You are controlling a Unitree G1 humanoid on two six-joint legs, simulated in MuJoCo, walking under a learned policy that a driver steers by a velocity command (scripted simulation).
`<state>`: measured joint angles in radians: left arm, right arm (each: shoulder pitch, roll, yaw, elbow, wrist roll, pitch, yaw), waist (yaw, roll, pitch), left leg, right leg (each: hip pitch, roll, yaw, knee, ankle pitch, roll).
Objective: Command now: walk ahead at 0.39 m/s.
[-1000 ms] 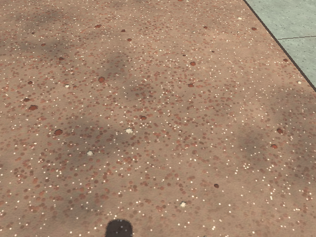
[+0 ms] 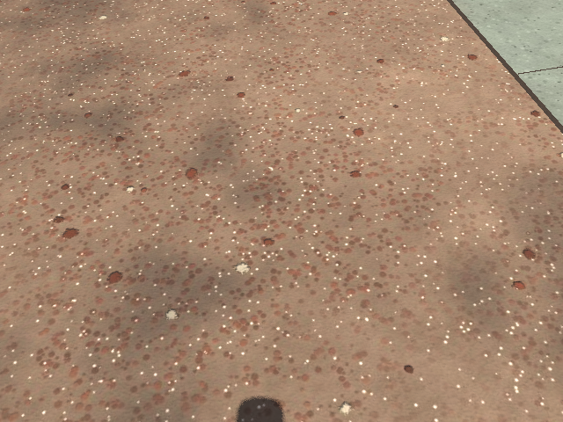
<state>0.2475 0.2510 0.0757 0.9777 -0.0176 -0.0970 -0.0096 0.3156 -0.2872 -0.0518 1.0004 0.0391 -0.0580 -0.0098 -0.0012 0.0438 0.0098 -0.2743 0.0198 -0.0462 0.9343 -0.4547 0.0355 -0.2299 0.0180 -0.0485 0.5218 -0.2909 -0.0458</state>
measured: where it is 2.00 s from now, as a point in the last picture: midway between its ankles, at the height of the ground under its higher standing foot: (273, 248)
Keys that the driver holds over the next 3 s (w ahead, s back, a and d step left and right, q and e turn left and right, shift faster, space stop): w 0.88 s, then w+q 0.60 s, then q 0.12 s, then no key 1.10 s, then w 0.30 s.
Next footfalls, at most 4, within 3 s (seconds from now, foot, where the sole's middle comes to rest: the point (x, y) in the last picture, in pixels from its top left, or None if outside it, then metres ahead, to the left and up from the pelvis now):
0.42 left None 0.40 0.13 -0.77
0.96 right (350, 345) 0.71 -0.11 -0.77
1.50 left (243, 267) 0.96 0.18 -0.77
1.98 right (291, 213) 1.17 0.04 -0.77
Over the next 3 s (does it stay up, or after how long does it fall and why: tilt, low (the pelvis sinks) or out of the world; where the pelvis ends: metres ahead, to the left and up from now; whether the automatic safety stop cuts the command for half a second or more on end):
stays up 1.10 0.09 -0.01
